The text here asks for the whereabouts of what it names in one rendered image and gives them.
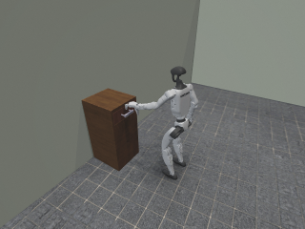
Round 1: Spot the right robot forearm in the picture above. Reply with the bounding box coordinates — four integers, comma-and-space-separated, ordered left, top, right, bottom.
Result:
188, 104, 198, 116

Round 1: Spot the left robot upper arm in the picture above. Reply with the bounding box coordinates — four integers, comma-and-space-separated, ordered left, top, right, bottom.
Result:
153, 90, 176, 110

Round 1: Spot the right robot upper arm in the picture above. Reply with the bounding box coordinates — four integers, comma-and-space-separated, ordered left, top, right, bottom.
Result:
185, 84, 198, 107

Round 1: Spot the drawer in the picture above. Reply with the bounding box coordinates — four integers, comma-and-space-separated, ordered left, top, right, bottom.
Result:
112, 101, 135, 125

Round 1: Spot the handle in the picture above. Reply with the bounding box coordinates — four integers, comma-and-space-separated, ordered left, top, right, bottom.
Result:
122, 110, 134, 117

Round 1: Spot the right robot hand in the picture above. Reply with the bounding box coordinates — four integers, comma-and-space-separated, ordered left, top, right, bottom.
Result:
186, 114, 193, 123

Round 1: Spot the left robot hand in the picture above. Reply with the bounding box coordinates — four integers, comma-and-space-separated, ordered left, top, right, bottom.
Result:
125, 101, 139, 115

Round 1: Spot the humanoid robot torso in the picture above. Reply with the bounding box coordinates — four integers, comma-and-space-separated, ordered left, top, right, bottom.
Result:
170, 83, 190, 134

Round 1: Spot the left robot forearm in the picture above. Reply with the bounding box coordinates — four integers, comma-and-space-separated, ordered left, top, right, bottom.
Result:
135, 102, 156, 111

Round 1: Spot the cabinet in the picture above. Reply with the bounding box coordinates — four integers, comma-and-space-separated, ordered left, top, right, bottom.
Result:
81, 88, 139, 171

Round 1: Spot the robot right thigh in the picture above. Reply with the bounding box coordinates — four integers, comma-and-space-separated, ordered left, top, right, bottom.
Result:
173, 117, 192, 145

